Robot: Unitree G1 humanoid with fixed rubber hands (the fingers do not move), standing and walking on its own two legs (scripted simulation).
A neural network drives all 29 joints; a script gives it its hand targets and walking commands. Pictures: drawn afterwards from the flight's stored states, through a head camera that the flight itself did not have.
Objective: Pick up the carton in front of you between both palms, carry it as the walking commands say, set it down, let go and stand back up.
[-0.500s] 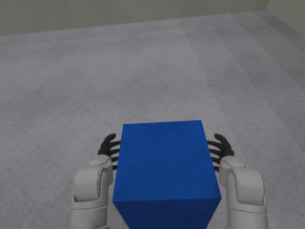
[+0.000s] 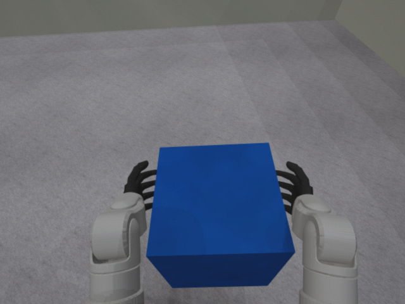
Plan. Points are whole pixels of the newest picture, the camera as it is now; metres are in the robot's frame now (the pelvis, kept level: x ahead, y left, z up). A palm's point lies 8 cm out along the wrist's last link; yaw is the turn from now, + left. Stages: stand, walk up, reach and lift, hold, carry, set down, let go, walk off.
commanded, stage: carry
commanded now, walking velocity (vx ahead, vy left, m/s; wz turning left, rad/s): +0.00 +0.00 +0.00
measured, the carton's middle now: (216, 220) +0.28 +0.00 -0.01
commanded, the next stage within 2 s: hold in 1.48 s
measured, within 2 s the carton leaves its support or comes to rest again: neither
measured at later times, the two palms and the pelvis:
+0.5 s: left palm (149, 155) +0.37 +0.14 +0.08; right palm (293, 155) +0.38 -0.16 +0.08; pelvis +0.11 -0.02 -0.01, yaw +2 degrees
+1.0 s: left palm (151, 177) +0.34 +0.14 +0.04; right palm (292, 177) +0.35 -0.16 +0.04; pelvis +0.07 -0.02 -0.01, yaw +2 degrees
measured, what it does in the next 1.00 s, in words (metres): steps on the spot: right foot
